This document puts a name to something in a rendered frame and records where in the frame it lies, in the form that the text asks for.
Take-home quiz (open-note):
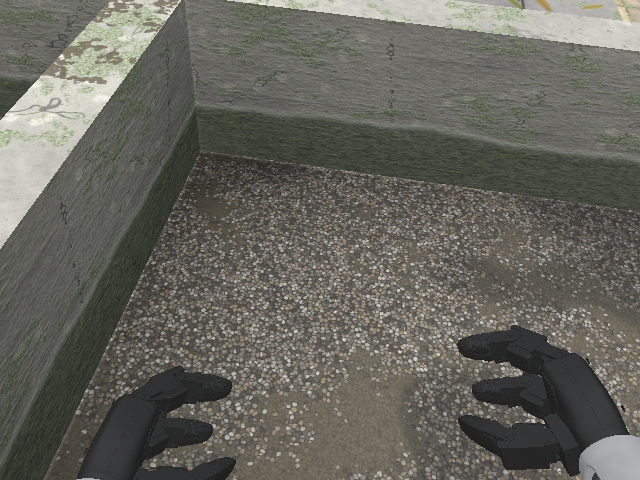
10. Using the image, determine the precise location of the right robot hand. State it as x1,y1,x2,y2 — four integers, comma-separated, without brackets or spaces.
457,325,630,477

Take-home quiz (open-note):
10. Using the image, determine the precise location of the left robot hand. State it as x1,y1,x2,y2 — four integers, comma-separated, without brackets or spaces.
76,365,236,480

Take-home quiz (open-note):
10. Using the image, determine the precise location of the right robot forearm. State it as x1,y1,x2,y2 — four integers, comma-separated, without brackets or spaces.
579,435,640,480

